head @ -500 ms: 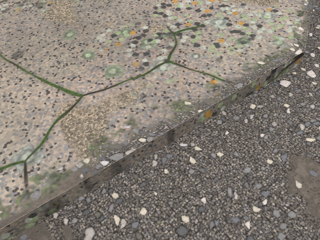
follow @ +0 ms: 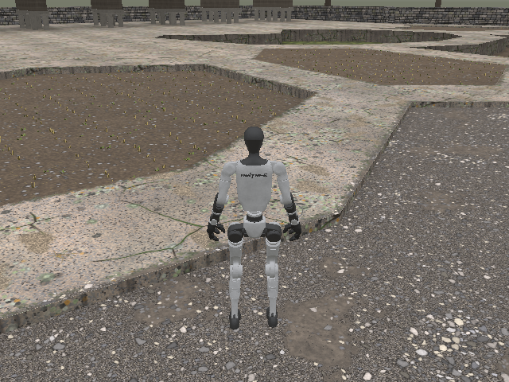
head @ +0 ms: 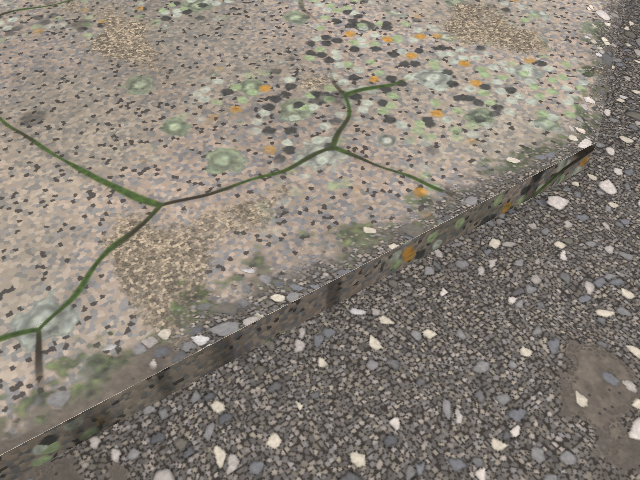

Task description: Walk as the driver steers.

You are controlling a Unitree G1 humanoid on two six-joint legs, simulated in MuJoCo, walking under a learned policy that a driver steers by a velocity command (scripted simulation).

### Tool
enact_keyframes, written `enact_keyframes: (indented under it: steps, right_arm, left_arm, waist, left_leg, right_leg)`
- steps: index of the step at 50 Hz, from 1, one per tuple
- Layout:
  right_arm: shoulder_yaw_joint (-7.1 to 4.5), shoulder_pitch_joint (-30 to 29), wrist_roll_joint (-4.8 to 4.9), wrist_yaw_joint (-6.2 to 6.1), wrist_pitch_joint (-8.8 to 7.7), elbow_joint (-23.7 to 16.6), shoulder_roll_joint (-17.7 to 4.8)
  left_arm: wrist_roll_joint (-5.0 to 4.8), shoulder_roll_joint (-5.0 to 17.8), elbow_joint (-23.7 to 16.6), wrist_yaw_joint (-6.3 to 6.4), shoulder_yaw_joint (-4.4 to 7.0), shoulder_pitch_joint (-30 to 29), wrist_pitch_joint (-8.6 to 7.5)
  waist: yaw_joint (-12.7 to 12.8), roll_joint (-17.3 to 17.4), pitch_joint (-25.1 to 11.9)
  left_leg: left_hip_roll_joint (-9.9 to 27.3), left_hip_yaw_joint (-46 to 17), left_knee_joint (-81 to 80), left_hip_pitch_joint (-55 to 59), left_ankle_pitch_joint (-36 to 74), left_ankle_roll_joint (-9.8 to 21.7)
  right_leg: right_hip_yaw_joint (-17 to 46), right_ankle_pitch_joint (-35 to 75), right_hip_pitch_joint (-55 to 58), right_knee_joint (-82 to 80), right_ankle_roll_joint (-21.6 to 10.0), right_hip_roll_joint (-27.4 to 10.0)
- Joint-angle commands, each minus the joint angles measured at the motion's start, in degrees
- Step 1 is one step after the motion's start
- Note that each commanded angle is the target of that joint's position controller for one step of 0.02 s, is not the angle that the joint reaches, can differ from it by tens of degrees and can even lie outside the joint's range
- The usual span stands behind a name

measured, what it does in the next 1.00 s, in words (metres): stands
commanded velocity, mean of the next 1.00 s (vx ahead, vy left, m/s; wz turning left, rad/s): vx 0.00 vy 0.00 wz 0.00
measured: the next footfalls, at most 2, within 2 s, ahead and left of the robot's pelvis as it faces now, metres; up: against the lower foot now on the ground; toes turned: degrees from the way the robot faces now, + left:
left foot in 1.86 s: +0.43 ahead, +0.12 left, +0.00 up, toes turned +3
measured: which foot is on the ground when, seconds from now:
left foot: down 0.00-1.00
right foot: down 0.00-1.00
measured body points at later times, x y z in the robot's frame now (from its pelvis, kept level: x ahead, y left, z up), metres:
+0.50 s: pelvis +0.00 +0.01 +0.00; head +0.01 +0.01 +0.45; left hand +0.05 +0.27 -0.15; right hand +0.05 -0.25 -0.14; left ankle -0.01 +0.13 -0.74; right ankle +0.01 -0.12 -0.74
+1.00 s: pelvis +0.00 +0.01 +0.00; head +0.01 +0.01 +0.45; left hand +0.02 +0.26 -0.15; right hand +0.02 -0.24 -0.15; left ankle -0.01 +0.13 -0.74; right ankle +0.01 -0.12 -0.74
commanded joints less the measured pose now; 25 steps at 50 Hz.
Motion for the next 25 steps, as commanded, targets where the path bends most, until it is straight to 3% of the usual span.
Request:
enact_keyframes:
  steps: [1, 12, 25]
  right_arm:
    - [-1.38, -0.05, 0.08, -0.31, -0.58, -1.47, -7.25]
    - [-0.71, 0.61, 0.23, -0.29, -0.44, 2.68, -6.31]
    - [-0.09, 2.66, 0.35, -0.53, -0.33, 6.12, -5.66]
  left_arm:
    - [-0.09, 5.73, -1.22, 0.35, 1.23, -1.35, -0.80]
    - [-0.31, 5.75, 4.64, 1.02, 0.96, 0.31, -0.81]
    - [-0.42, 4.80, 8.69, 1.27, 0.33, 1.47, -0.78]
  waist:
    - [-0.39, 0.39, -1.20]
    - [-0.11, 0.48, -0.88]
    - [-0.04, 0.49, -0.33]
  left_leg:
    - [2.20, -2.29, -5.66, -1.96, 6.41, 1.18]
    - [1.12, -1.47, -6.18, -2.11, 7.02, 1.34]
    - [0.49, -1.07, -6.55, -2.57, 6.89, 1.47]
  right_leg:
    - [2.69, 6.62, 1.04, -4.53, -0.79, -2.45]
    - [2.08, 7.77, 1.83, -4.70, -0.53, -2.42]
    - [1.34, 7.71, 1.57, -4.95, -0.38, -2.18]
